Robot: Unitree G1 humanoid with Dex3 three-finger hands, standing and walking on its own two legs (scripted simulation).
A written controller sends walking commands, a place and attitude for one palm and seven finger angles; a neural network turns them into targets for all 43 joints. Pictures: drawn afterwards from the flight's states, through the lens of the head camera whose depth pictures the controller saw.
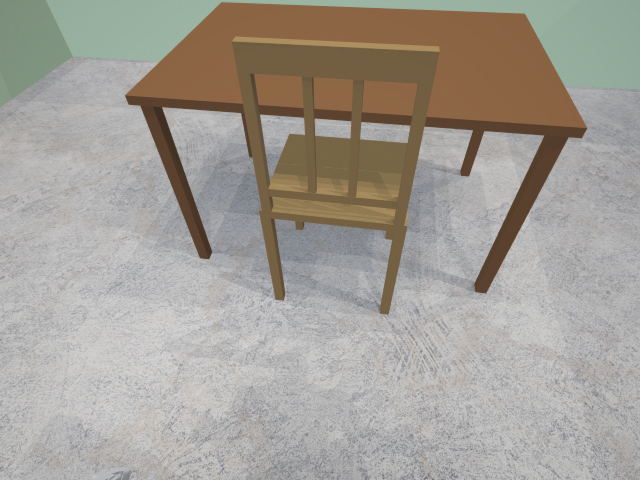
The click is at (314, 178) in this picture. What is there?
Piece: chair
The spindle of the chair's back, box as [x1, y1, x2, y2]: [302, 77, 316, 192]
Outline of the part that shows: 302,77 308,192 315,192 316,176 313,81 312,77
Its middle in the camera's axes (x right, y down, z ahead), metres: -0.03 -0.24 +0.94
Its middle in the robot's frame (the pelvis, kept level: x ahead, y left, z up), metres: +0.86 +0.07 -0.05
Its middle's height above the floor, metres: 0.72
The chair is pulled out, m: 0.00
